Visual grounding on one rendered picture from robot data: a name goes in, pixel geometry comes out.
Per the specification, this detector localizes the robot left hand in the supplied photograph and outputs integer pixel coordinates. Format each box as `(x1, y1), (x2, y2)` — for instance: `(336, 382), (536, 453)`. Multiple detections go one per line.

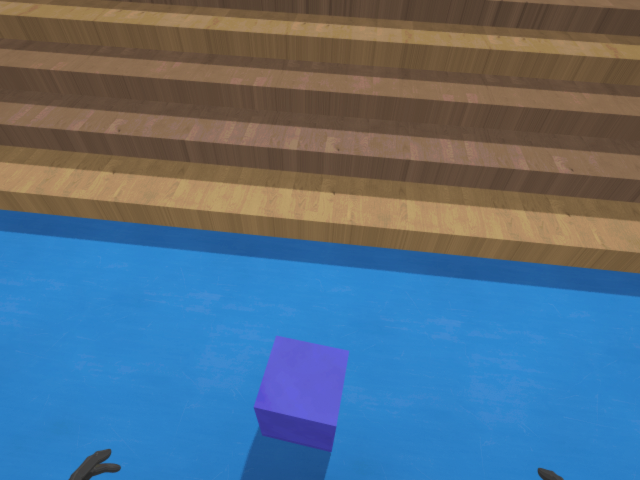
(69, 449), (121, 480)

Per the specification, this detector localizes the carton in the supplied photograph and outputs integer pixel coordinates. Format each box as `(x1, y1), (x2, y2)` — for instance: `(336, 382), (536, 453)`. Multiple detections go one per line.
(254, 336), (349, 452)

